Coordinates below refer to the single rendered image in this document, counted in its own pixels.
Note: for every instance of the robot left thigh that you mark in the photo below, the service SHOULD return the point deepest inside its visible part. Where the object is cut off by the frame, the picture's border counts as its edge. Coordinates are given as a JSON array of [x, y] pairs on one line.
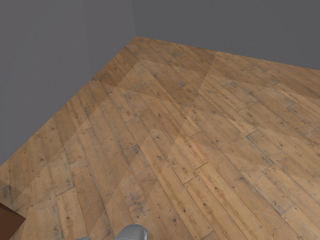
[[133, 232]]

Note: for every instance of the cabinet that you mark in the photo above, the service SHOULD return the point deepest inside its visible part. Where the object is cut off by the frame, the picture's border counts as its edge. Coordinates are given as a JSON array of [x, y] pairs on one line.
[[10, 221]]

